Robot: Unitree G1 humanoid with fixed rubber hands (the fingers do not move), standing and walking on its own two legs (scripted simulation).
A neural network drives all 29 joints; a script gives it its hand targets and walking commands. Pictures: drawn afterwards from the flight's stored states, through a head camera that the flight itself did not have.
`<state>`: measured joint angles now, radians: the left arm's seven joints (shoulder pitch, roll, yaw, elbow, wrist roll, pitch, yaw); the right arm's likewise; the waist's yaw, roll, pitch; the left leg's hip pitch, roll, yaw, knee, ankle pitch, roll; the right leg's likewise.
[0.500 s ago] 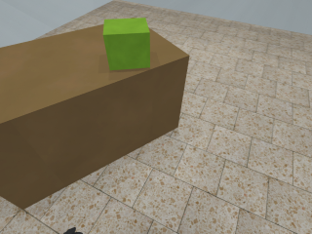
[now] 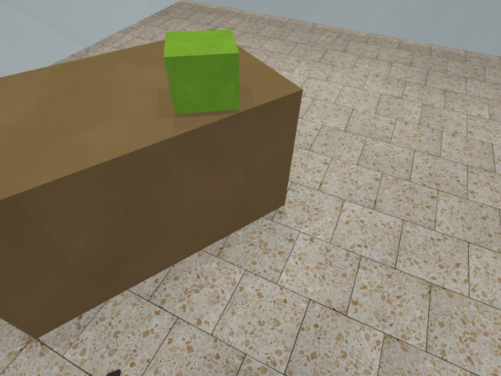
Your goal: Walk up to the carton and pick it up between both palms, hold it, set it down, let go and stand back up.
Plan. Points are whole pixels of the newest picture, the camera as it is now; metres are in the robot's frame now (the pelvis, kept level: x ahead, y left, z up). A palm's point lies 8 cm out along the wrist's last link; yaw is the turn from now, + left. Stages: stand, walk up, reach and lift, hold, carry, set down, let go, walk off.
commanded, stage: stand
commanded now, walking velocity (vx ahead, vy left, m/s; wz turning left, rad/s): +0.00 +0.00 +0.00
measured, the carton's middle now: (203, 71) +1.00 +0.18 +0.00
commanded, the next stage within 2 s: walk up in 1.76 s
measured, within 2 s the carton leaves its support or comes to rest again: neither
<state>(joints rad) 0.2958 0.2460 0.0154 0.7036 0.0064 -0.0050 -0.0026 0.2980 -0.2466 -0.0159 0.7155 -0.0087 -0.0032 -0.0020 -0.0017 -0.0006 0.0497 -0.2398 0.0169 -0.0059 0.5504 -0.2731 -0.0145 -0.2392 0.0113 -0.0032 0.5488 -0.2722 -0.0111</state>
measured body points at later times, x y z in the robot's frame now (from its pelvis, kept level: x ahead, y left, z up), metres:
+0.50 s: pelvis +0.00 +0.00 +0.00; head +0.01 +0.00 +0.45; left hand +0.10 +0.26 -0.12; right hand +0.09 -0.26 -0.12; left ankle +0.02 +0.13 -0.73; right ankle +0.02 -0.11 -0.73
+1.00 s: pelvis +0.00 +0.00 +0.00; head +0.01 +0.00 +0.45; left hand +0.10 +0.26 -0.12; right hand +0.08 -0.26 -0.12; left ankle +0.02 +0.13 -0.73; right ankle +0.02 -0.11 -0.73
